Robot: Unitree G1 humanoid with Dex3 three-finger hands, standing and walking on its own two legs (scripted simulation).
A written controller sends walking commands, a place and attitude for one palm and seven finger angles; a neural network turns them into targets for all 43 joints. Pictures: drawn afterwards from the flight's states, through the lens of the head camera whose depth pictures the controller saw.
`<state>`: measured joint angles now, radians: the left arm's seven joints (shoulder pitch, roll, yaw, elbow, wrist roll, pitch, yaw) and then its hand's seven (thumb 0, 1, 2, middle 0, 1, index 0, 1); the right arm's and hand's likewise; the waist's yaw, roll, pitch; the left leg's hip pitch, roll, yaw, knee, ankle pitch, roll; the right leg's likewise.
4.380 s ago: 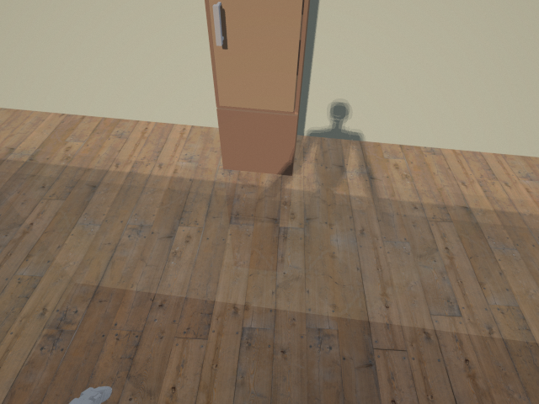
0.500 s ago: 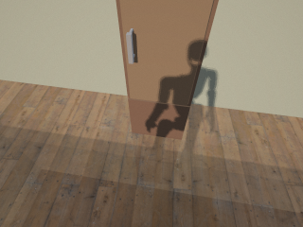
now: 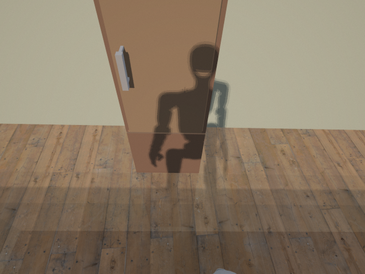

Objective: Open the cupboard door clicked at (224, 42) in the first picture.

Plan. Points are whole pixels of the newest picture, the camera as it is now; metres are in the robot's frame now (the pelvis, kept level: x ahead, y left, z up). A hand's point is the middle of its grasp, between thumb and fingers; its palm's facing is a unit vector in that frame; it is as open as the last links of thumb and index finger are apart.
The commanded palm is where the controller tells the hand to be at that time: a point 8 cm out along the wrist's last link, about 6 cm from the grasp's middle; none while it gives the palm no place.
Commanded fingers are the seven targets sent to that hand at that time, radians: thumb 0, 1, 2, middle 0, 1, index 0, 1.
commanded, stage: take the last steps up to it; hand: left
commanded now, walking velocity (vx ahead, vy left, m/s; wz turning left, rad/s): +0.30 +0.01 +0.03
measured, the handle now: (123, 68) +0.75 +0.22 +0.02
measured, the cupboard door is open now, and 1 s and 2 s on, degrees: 0 0 0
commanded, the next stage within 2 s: come to a stop and stand still in 0.48 s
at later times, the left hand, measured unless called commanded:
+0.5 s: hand out of the picture +0.10 +0.14 -0.17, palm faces +0.14 -0.97 -0.17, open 7.3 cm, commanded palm none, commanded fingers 0.00 0.90 0.90 -0.20 -0.30 -0.20 -0.30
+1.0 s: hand (120, 229) +0.27 +0.18 -0.17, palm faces +0.09 -0.96 -0.27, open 7.4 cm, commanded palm none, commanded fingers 0.00 0.90 0.90 -0.20 -0.30 -0.20 -0.30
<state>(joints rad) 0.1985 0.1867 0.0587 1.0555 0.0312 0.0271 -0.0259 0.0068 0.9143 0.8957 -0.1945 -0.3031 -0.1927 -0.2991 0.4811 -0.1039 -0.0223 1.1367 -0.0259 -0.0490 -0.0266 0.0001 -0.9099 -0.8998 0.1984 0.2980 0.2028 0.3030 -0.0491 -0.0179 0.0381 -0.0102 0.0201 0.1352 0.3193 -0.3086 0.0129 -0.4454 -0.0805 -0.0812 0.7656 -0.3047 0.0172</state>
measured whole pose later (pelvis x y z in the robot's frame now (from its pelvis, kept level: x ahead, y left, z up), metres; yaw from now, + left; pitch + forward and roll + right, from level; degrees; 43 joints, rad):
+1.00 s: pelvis +0.21 -0.03 -0.01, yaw +2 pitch -1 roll +1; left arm 0.19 0.20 0.06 0.98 0.02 0.03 0.03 0.00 0.91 0.90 -0.20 -0.30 -0.19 -0.30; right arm 0.14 -0.18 -0.06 1.04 -0.02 0.04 -0.03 -0.01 -0.92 -0.90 0.20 0.30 0.20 0.30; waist 0.01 0.01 0.08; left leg -0.31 0.07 0.14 0.55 -0.21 -0.01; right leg -0.30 -0.05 -0.06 0.66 -0.31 0.02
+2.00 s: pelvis +0.16 +0.00 +0.00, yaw +3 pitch -1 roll +0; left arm 0.27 0.15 0.00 1.15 0.02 -0.01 0.05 0.01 0.92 0.89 -0.20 -0.30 -0.20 -0.30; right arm 0.28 -0.14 0.00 1.12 0.00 -0.01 -0.03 0.00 -0.92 -0.90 0.20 0.30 0.20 0.30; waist 0.01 -0.01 0.03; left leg -0.14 0.01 0.06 0.45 -0.29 0.02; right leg -0.21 -0.04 -0.04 0.44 -0.21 0.03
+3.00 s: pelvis +0.21 -0.01 -0.01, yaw +1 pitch +0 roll +0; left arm 0.29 0.14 0.03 1.11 0.02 -0.01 0.02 0.00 0.91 0.89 -0.20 -0.30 -0.20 -0.30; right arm 0.34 -0.14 0.00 1.10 -0.01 -0.04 -0.04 0.00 -0.91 -0.90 0.20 0.30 0.20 0.30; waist 0.02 0.00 0.05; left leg -0.12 0.03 0.10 0.54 -0.42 0.00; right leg -0.24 -0.04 -0.03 0.61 -0.37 0.01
